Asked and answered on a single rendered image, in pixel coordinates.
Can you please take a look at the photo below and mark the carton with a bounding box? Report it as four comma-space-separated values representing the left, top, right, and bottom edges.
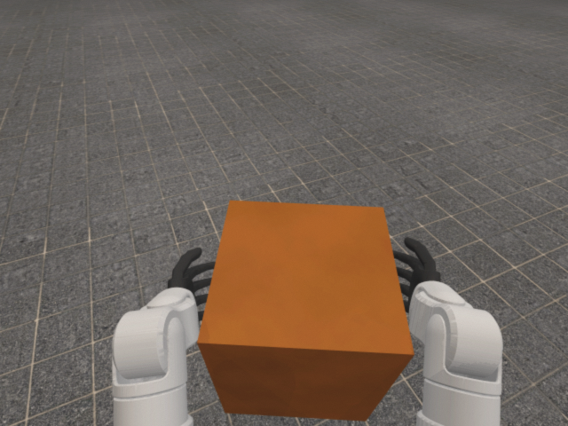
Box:
197, 201, 414, 422

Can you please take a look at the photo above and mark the left robot hand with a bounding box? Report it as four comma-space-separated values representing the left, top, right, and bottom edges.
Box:
168, 248, 216, 322

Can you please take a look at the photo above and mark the robot left forearm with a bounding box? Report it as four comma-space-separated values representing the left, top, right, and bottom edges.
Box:
112, 288, 200, 426

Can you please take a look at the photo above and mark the right robot hand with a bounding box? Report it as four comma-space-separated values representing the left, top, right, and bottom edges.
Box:
392, 237, 440, 314

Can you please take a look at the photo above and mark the robot right forearm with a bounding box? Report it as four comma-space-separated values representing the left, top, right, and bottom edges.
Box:
409, 280, 503, 426

